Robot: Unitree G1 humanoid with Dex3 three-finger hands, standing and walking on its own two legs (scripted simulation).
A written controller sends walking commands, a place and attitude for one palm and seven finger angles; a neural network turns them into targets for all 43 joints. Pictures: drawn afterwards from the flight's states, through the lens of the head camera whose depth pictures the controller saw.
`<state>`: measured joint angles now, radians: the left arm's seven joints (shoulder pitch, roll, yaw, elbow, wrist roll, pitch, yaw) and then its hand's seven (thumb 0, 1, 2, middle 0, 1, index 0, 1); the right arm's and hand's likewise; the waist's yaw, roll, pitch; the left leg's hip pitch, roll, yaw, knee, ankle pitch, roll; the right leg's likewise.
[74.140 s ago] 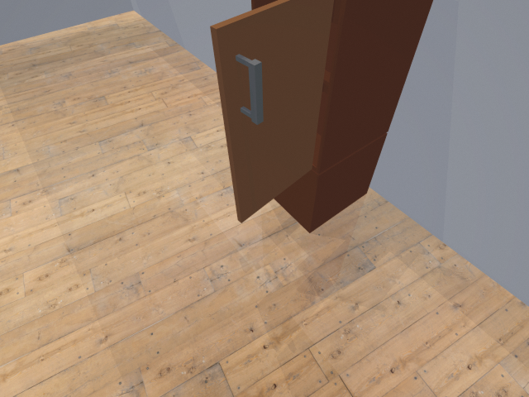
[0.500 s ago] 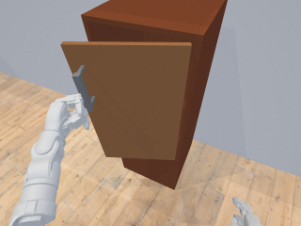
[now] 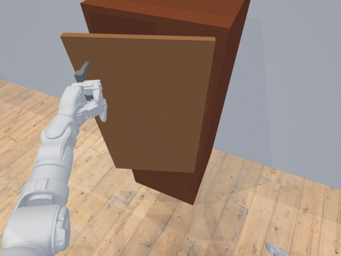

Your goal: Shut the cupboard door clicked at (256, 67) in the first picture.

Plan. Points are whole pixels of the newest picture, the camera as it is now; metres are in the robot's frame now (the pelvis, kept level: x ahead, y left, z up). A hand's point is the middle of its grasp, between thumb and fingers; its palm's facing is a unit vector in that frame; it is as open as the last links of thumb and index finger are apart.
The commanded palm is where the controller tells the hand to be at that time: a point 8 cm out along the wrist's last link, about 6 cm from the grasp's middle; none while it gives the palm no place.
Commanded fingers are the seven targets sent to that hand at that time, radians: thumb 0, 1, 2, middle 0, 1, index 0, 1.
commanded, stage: push the door shut along its arc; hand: left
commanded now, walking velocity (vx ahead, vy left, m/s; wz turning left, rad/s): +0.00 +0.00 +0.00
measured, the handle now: (91, 90) +0.49 +0.21 +0.13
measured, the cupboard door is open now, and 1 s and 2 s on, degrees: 19 2 0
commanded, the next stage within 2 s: pull the fist back off the door in 1.26 s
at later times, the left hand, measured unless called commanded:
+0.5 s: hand (104, 96) +0.45 +0.17 +0.14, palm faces -0.22 -0.97 -0.03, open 3.1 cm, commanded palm +0.46 +0.20 +0.13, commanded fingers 0.00 0.90 0.90 -1.30 -1.50 -1.30 -1.50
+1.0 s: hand (135, 80) +0.53 +0.10 +0.13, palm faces -0.38 -0.93 +0.00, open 3.1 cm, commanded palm +0.53 +0.15 +0.13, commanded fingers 0.00 0.90 0.90 -1.30 -1.50 -1.30 -1.50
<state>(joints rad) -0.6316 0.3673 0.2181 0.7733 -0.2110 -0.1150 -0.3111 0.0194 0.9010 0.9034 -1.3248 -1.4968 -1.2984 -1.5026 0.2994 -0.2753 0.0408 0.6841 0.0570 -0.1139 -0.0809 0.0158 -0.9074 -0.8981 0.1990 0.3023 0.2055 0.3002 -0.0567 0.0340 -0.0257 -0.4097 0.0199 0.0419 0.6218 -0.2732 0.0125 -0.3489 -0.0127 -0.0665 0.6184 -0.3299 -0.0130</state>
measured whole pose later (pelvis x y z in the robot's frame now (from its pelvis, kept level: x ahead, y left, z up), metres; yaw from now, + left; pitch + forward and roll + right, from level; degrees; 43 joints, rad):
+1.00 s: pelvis -0.01 +0.02 -0.02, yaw -2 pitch +16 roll -2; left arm -1.18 0.52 0.27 1.27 -0.11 -0.18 -0.46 0.03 0.83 0.92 -1.29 -1.50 -1.30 -1.50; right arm 0.40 -0.31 0.03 0.71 0.01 -0.17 -0.07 0.01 -0.91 -0.90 0.20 0.30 0.21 0.30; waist -0.22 0.04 -0.04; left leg -0.76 0.03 0.06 0.81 -0.33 0.04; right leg -0.69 -0.01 -0.05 0.78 -0.36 0.01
